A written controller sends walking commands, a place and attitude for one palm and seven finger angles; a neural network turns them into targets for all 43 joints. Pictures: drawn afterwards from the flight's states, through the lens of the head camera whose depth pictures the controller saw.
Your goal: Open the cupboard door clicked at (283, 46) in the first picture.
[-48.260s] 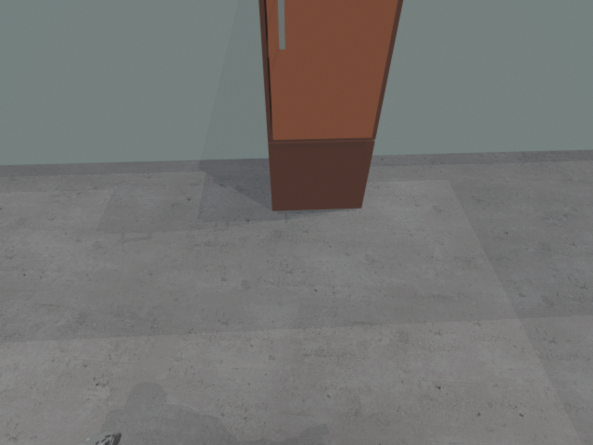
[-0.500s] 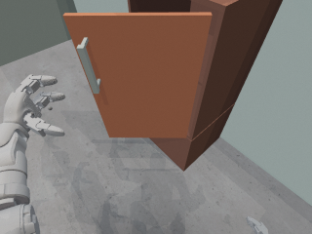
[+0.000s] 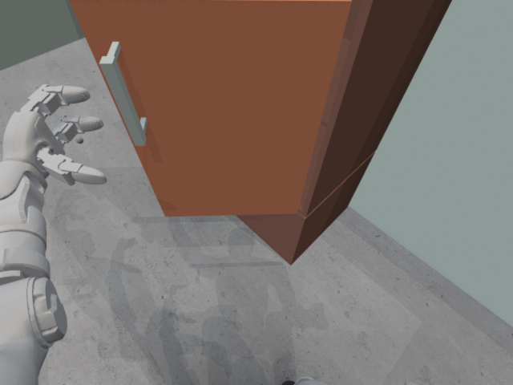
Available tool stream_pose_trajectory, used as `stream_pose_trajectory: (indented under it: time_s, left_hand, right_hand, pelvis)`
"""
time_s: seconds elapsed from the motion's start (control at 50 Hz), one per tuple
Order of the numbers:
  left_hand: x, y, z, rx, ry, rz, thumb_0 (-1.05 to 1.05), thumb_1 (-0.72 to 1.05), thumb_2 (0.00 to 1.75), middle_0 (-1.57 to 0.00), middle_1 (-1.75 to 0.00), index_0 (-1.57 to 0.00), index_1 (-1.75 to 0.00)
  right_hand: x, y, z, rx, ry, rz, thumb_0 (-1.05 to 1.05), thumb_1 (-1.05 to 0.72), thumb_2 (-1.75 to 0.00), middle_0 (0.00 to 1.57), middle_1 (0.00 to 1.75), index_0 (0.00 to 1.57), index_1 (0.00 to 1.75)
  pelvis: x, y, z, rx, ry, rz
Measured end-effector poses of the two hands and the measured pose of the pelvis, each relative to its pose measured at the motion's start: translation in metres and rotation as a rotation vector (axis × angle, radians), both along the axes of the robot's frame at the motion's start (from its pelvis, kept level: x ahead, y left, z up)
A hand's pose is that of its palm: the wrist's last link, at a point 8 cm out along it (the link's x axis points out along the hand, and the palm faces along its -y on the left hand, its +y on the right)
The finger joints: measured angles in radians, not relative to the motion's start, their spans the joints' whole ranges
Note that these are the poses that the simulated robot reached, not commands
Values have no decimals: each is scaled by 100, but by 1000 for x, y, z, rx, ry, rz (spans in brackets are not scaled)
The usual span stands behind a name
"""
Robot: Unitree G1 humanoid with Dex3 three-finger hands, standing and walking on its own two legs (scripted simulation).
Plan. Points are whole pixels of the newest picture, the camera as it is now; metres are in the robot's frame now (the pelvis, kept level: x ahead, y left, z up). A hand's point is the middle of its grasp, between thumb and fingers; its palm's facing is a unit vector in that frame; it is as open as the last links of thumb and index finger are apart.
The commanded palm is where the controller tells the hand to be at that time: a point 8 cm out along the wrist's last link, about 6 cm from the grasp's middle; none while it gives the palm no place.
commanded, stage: move the hooked fingers beside the handle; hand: left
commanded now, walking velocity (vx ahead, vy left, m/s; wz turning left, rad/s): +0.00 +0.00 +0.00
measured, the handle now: (128, 98) +0.55 +0.21 +0.12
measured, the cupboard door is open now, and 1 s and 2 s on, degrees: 47 47 47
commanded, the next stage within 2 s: slide the fingers in behind the handle in 1.28 s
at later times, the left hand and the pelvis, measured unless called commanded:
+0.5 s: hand (91, 109) +0.51 +0.26 +0.13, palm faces +0.01 -1.00 -0.01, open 13.9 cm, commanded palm +0.48 +0.31 +0.12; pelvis +0.01 +0.01 -0.01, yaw -1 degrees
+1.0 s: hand (78, 121) +0.49 +0.28 +0.12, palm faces +0.00 -1.00 +0.01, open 14.0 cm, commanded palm +0.47 +0.32 +0.12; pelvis +0.01 +0.01 -0.01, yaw +0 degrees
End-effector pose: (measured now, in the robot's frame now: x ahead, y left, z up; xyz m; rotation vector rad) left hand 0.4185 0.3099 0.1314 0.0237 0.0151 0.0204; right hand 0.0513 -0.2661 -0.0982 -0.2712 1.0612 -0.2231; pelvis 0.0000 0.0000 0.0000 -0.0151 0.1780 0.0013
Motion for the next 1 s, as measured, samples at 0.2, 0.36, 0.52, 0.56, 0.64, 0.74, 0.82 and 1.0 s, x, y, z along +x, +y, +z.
stream_pose_trajectory:
  time_s: [0.2, 0.36, 0.52, 0.56, 0.64, 0.74, 0.82, 1.0]
  left_hand:
    - [30, 4, -4, -10, 22, -4, -2, -50, 30, -30, -120, -30, -120]
    - [55, 2, -2, -12, 10, -20, -2, -50, 30, -30, -120, -29, -120]
    - [73, 5, -4, -16, 13, -12, -2, -50, 30, -30, -120, -30, -121]
    - [74, 7, -3, -15, 1, -10, -2, -50, 30, -30, -120, -30, -121]
    - [71, 10, -4, -18, -7, -18, -1, -50, 30, -30, -120, -30, -121]
    - [62, 17, -11, -30, 10, -12, -1, -50, 30, -30, -120, -30, -120]
    - [55, 23, -13, -25, 5, -2, -2, -50, 30, -30, -120, -30, -120]
    - [51, 21, -11, -33, 19, -17, -2, -50, 30, -30, -120, -29, -120]
  right_hand:
    - [-22, 0, -3, -19, 120, -35, 0, -90, -89, 21, 30, 21, 30]
    - [-43, 1, -2, -31, 212, -75, 0, -90, -89, 21, 30, 21, 30]
    - [-58, 6, 0, -25, 279, -114, 0, -90, -89, 21, 30, 21, 30]
    - [-61, 7, 0, -20, 289, -123, 0, -90, -89, 21, 30, 21, 30]
    - [-61, 10, 0, -7, 301, -133, 0, -90, -89, 21, 30, 21, 30]
    - [-52, 13, -1, 3, 288, -122, 0, -90, -89, 21, 30, 21, 30]
    - [-39, 13, -1, -4, 261, -100, 0, -90, -89, 21, 30, 21, 30]
    - [-13, 11, -2, -25, 189, -50, 0, -90, -89, 21, 30, 21, 30]
  pelvis:
    - [5, 4, -3, -9, 42, 4]
    - [9, 7, -4, -16, 78, 1]
    - [14, 10, -6, -22, 104, -9]
    - [16, 10, -6, -23, 108, -13]
    - [19, 11, -5, -25, 108, -20]
    - [20, 12, -5, -26, 102, -20]
    - [19, 13, -5, -29, 96, -12]
    - [15, 14, -7, -33, 88, 7]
